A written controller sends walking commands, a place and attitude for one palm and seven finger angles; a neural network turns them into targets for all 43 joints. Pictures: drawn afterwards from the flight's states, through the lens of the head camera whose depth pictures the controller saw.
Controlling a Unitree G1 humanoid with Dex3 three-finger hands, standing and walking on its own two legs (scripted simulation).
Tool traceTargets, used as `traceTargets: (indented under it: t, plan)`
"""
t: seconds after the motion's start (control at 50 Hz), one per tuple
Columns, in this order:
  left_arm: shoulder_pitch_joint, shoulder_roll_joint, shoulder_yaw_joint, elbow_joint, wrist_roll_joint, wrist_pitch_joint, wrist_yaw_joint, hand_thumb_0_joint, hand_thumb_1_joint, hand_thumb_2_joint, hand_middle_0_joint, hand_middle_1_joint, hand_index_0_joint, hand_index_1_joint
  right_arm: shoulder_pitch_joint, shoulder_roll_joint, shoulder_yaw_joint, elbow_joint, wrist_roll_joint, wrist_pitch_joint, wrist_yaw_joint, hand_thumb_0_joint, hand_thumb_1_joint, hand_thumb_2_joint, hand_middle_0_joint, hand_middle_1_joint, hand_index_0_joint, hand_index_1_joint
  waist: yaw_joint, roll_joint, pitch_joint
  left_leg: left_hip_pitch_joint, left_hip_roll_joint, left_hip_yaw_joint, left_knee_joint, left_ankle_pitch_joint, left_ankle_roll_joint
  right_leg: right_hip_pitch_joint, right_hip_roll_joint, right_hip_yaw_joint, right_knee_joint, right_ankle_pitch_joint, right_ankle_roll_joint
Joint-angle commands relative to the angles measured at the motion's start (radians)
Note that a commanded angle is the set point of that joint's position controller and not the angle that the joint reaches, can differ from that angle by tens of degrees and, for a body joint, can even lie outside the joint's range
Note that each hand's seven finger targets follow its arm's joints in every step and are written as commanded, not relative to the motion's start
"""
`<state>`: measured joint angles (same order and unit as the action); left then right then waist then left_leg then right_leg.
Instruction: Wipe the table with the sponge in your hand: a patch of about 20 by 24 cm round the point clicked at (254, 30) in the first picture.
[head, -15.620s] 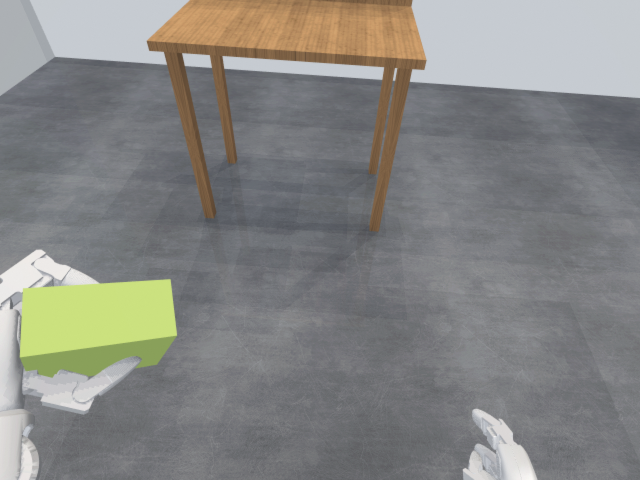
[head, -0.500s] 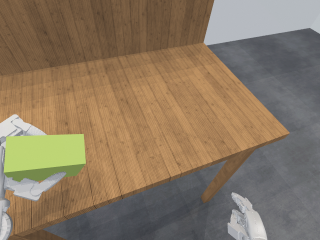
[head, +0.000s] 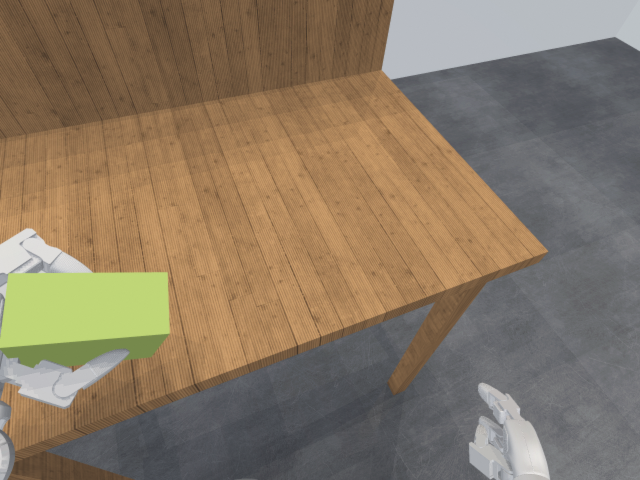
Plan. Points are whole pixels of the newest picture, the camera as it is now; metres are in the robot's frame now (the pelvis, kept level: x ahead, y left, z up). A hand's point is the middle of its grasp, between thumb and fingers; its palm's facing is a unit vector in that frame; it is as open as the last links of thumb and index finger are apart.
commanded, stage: shuffle to correct the standing spot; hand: left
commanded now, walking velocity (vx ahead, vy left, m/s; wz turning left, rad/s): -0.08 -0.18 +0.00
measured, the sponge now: (114, 321) +0.23 +0.21 +0.14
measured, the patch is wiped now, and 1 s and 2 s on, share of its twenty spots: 0.00 0.00 0.00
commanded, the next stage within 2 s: none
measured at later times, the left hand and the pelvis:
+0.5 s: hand (64, 332) +0.21 +0.24 +0.16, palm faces +0.32 -0.85 -0.42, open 9.7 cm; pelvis -0.01 -0.01 +0.00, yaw +1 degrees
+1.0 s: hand (67, 327) +0.21 +0.24 +0.16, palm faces +0.32 -0.85 -0.41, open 9.7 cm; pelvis +0.00 -0.01 +0.00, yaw +1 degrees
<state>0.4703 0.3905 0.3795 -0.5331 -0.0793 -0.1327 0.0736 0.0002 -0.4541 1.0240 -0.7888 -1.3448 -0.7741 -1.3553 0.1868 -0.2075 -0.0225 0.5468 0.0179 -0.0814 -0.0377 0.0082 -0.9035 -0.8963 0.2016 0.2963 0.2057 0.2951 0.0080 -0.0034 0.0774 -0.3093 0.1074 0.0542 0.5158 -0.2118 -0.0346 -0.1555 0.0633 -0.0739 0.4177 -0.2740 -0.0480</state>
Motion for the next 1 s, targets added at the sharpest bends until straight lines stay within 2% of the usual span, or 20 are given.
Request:
traceTargets:
  t: [0.0, 0.06, 0.08, 0.14, 0.18, 0.26, 0.28, 0.34, 0.36, 0.38, 0.5, 0.58, 0.66, 0.72, 0.76, 0.78, 0.84, 0.88, 0.96, 0.98]
  plan:
    - [-0.050, 0.188, 0.130, -0.239, -0.020, -0.070, 0.019, 0.000, 0.100, 1.300, -1.200, -1.600, -1.200, -1.600, -0.065, -0.114, -0.048, -0.164, -0.003, -0.054, -0.013, 0.000, -0.900, -0.900, 0.200, 0.300, 0.200, 0.300, 0.000, 0.065, -0.188, 0.172, 0.029, -0.037, 0.011, 0.242, 0.056, -0.053, -0.128, 0.089, -0.055, 0.344, 0.041]
    - [-0.012, 0.204, 0.154, -0.227, -0.019, -0.067, 0.026, 0.000, 0.100, 1.300, -1.200, -1.600, -1.200, -1.600, -0.073, -0.109, -0.046, -0.157, 0.004, -0.052, -0.015, 0.000, -0.900, -0.900, 0.200, 0.300, 0.200, 0.300, -0.003, 0.055, -0.184, 0.178, 0.017, -0.035, 0.025, 0.220, 0.056, -0.073, -0.139, 0.105, -0.058, 0.347, 0.027]
    - [-0.007, 0.168, 0.120, -0.219, -0.023, -0.070, 0.019, 0.000, 0.100, 1.300, -1.200, -1.600, -1.200, -1.600, -0.055, -0.112, -0.041, -0.154, -0.005, -0.045, -0.013, 0.000, -0.900, -0.900, 0.200, 0.300, 0.200, 0.300, -0.006, 0.048, -0.184, 0.163, 0.018, -0.032, 0.023, 0.212, 0.060, -0.064, -0.129, 0.086, -0.058, 0.328, 0.037]
    - [-0.015, 0.199, 0.152, -0.230, -0.026, -0.073, 0.015, 0.000, 0.100, 1.300, -1.200, -1.600, -1.200, -1.600, -0.052, -0.113, -0.052, -0.167, -0.002, -0.047, -0.013, 0.000, -0.900, -0.900, 0.200, 0.300, 0.200, 0.300, -0.003, 0.021, -0.177, 0.149, 0.019, -0.032, 0.044, 0.187, 0.055, -0.070, -0.142, 0.105, -0.054, 0.342, 0.044]
    - [-0.003, 0.163, 0.115, -0.214, -0.028, -0.069, 0.016, 0.000, 0.100, 1.300, -1.200, -1.600, -1.200, -1.600, -0.053, -0.114, -0.040, -0.155, -0.004, -0.044, -0.013, 0.000, -0.900, -0.900, 0.200, 0.300, 0.200, 0.300, -0.009, 0.044, -0.163, 0.151, 0.018, -0.041, 0.013, 0.147, 0.060, -0.093, -0.129, 0.094, -0.057, 0.267, 0.033]
    - [-0.016, 0.209, 0.153, -0.240, -0.024, -0.070, 0.023, 0.000, 0.100, 1.300, -1.200, -1.600, -1.200, -1.600, -0.068, -0.111, -0.043, -0.159, 0.002, -0.053, -0.017, 0.000, -0.900, -0.900, 0.200, 0.300, 0.200, 0.300, -0.005, 0.058, -0.160, 0.149, 0.031, -0.056, -0.005, 0.115, 0.060, -0.093, -0.132, 0.101, -0.053, 0.226, 0.028]
    - [-0.018, 0.175, 0.121, -0.233, -0.027, -0.073, 0.018, 0.000, 0.100, 1.300, -1.200, -1.600, -1.200, -1.600, -0.050, -0.114, -0.039, -0.154, -0.005, -0.048, -0.015, 0.000, -0.900, -0.900, 0.200, 0.300, 0.200, 0.300, -0.009, 0.059, -0.162, 0.139, 0.036, -0.059, -0.016, 0.104, 0.066, -0.087, -0.119, 0.082, -0.051, 0.208, 0.033]
    - [-0.043, 0.196, 0.139, -0.244, -0.025, -0.073, 0.015, 0.000, 0.100, 1.300, -1.200, -1.600, -1.200, -1.600, -0.047, -0.116, -0.048, -0.163, -0.003, -0.054, -0.014, 0.000, -0.900, -0.900, 0.200, 0.300, 0.200, 0.300, -0.005, 0.045, -0.157, 0.121, 0.040, -0.062, 0.000, 0.092, 0.061, -0.077, -0.127, 0.094, -0.049, 0.215, 0.035]
    - [-0.022, 0.205, 0.147, -0.236, -0.024, -0.068, 0.022, 0.000, 0.100, 1.300, -1.200, -1.600, -1.200, -1.600, -0.063, -0.111, -0.041, -0.156, 0.001, -0.056, -0.016, 0.000, -0.900, -0.900, 0.200, 0.300, 0.200, 0.300, -0.006, 0.069, -0.152, 0.139, 0.040, -0.067, -0.016, 0.088, 0.063, -0.093, -0.127, 0.097, -0.050, 0.203, 0.024]
    - [-0.023, 0.170, 0.117, -0.230, -0.025, -0.069, 0.017, 0.000, 0.100, 1.300, -1.200, -1.600, -1.200, -1.600, -0.042, -0.114, -0.037, -0.150, -0.006, -0.051, -0.013, 0.000, -0.900, -0.900, 0.200, 0.300, 0.200, 0.300, -0.010, 0.065, -0.161, 0.128, 0.042, -0.069, -0.022, 0.082, 0.067, -0.080, -0.115, 0.079, -0.046, 0.190, 0.030]
    - [-0.036, 0.195, 0.136, -0.260, -0.023, -0.071, 0.016, 0.000, 0.100, 1.300, -1.200, -1.600, -1.200, -1.600, -0.050, -0.116, -0.042, -0.162, -0.004, -0.058, -0.011, 0.000, -0.900, -0.900, 0.200, 0.300, 0.200, 0.300, -0.002, 0.118, -0.165, 0.112, 0.085, -0.110, -0.056, 0.124, 0.075, -0.045, -0.100, 0.060, -0.029, 0.171, 0.042]
    - [-0.012, 0.167, 0.114, -0.237, -0.026, -0.067, 0.015, 0.000, 0.100, 1.300, -1.200, -1.600, -1.200, -1.600, -0.034, -0.112, -0.035, -0.150, -0.003, -0.052, -0.008, 0.000, -0.900, -0.900, 0.200, 0.300, 0.200, 0.300, -0.013, 0.061, -0.165, 0.119, 0.052, -0.083, -0.022, 0.073, 0.066, -0.063, -0.113, 0.072, -0.049, 0.188, 0.018]
    - [-0.018, 0.196, 0.139, -0.260, -0.026, -0.066, 0.023, 0.000, 0.100, 1.300, -1.200, -1.600, -1.200, -1.600, -0.058, -0.109, -0.038, -0.157, 0.006, -0.058, -0.009, 0.000, -0.900, -0.900, 0.200, 0.300, 0.200, 0.300, -0.012, 0.099, -0.159, 0.135, 0.057, -0.101, -0.040, 0.068, 0.064, -0.086, -0.120, 0.083, -0.033, 0.173, 0.007]
    - [-0.040, 0.186, 0.127, -0.253, -0.024, -0.073, 0.020, 0.000, 0.100, 1.300, -1.200, -1.600, -1.200, -1.600, -0.046, -0.111, -0.036, -0.154, -0.004, -0.053, -0.008, 0.000, -0.900, -0.900, 0.200, 0.300, 0.200, 0.300, -0.011, 0.112, -0.140, 0.082, 0.076, -0.117, -0.061, 0.000, 0.073, -0.065, -0.101, 0.066, -0.047, 0.123, 0.029]
    - [-0.024, 0.201, 0.143, -0.249, -0.022, -0.067, 0.027, 0.000, 0.100, 1.300, -1.200, -1.600, -1.200, -1.600, -0.055, -0.107, -0.037, -0.153, 0.005, -0.055, -0.010, 0.000, -0.900, -0.900, 0.200, 0.300, 0.200, 0.300, -0.013, 0.085, -0.147, 0.114, 0.062, -0.101, -0.042, 0.016, 0.067, -0.074, -0.116, 0.083, -0.055, 0.154, 0.014]
    - [-0.031, 0.162, 0.107, -0.241, -0.027, -0.068, 0.022, 0.000, 0.100, 1.300, -1.200, -1.600, -1.200, -1.600, -0.038, -0.109, -0.033, -0.147, -0.002, -0.052, -0.007, 0.000, -0.900, -0.900, 0.200, 0.300, 0.200, 0.300, -0.017, 0.085, -0.151, 0.101, 0.055, -0.100, -0.041, 0.006, 0.066, -0.068, -0.109, 0.071, -0.049, 0.146, 0.012]
    - [-0.051, 0.184, 0.126, -0.246, -0.025, -0.068, 0.021, 0.000, 0.100, 1.300, -1.200, -1.600, -1.200, -1.600, -0.039, -0.112, -0.047, -0.156, 0.001, -0.053, -0.006, 0.000, -0.900, -0.900, 0.200, 0.300, 0.200, 0.300, -0.015, 0.059, -0.153, 0.105, 0.048, -0.089, -0.004, 0.008, 0.061, -0.081, -0.132, 0.100, -0.045, 0.169, 0.002]
    - [-0.033, 0.165, 0.108, -0.239, -0.027, -0.067, 0.026, 0.000, 0.100, 1.300, -1.200, -1.600, -1.200, -1.600, -0.043, -0.108, -0.033, -0.145, -0.001, -0.050, -0.006, 0.000, -0.900, -0.900, 0.200, 0.300, 0.200, 0.300, -0.019, 0.094, -0.148, 0.108, 0.051, -0.098, -0.027, 0.024, 0.067, -0.085, -0.116, 0.075, -0.039, 0.156, 0.006]
    - [-0.013, 0.200, 0.141, -0.251, -0.025, -0.062, 0.030, 0.000, 0.100, 1.300, -1.200, -1.600, -1.200, -1.600, -0.058, -0.106, -0.040, -0.154, 0.007, -0.050, -0.006, 0.000, -0.900, -0.900, 0.200, 0.300, 0.200, 0.300, -0.016, 0.074, -0.166, 0.141, 0.054, -0.092, 0.011, 0.119, 0.067, -0.078, -0.133, 0.092, -0.032, 0.227, 0.001]
    - [-0.015, 0.172, 0.118, -0.252, -0.028, -0.066, 0.026, 0.000, 0.100, 1.300, -1.200, -1.600, -1.200, -1.600, -0.040, -0.110, -0.036, -0.145, -0.001, -0.044, -0.003, 0.000, -0.900, -0.900, 0.200, 0.300, 0.200, 0.300, -0.017, 0.078, -0.174, 0.127, 0.056, -0.094, 0.008, 0.135, 0.070, -0.062, -0.121, 0.069, -0.025, 0.229, 0.005]
